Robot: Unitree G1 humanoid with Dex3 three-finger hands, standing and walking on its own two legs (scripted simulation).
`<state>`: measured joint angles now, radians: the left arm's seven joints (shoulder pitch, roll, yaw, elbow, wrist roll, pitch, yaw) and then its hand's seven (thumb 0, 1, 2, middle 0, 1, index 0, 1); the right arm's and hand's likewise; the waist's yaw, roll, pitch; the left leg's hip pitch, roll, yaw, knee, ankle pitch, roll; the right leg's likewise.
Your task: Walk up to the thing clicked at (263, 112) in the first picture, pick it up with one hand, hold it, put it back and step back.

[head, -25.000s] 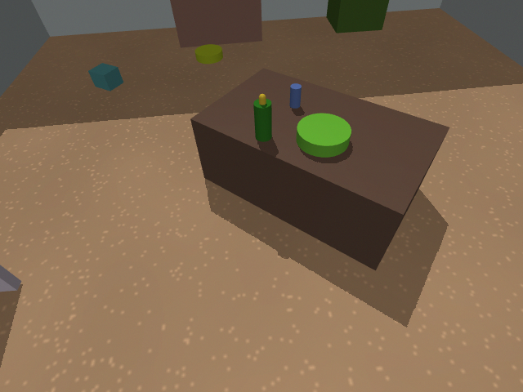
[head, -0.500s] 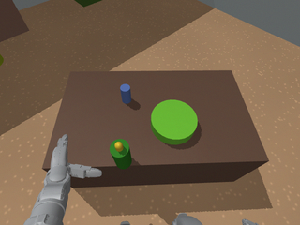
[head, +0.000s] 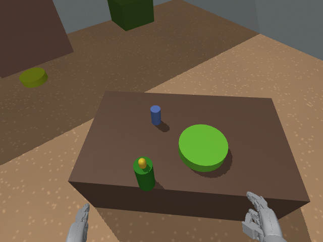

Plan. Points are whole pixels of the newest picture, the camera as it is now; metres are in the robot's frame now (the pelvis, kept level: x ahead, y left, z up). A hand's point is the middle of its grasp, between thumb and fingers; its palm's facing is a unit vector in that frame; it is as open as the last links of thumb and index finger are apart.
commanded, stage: home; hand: left
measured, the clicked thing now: (144, 172) +0.41 +0.11 -0.25
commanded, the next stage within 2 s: stand in 1.80 s
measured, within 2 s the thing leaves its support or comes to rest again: neither
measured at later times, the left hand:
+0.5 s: hand out of the picture +0.12 +0.22 -0.11, palm faces -0.03 -0.94 -0.35, open 17.0 cm
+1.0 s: hand out of the picture +0.03 +0.25 -0.12, palm faces +0.01 -0.93 -0.36, open 17.3 cm
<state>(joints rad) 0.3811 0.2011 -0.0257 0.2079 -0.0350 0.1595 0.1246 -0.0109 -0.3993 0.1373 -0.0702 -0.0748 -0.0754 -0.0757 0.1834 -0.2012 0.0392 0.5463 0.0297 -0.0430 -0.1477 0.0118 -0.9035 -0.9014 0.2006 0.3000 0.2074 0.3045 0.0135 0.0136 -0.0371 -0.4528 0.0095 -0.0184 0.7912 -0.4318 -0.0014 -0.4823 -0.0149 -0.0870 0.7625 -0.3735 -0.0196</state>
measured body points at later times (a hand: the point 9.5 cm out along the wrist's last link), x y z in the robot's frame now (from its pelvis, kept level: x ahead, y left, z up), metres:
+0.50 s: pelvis +0.00 +0.00 +0.02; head +0.00 -0.01 +0.47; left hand +0.12 +0.27 -0.09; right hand +0.10 -0.28 -0.11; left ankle -0.02 +0.12 -0.71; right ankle +0.01 -0.11 -0.71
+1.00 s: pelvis -0.01 +0.00 +0.04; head -0.03 -0.01 +0.49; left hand +0.03 +0.30 -0.09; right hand +0.06 -0.28 -0.11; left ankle -0.02 +0.12 -0.71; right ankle +0.01 -0.11 -0.71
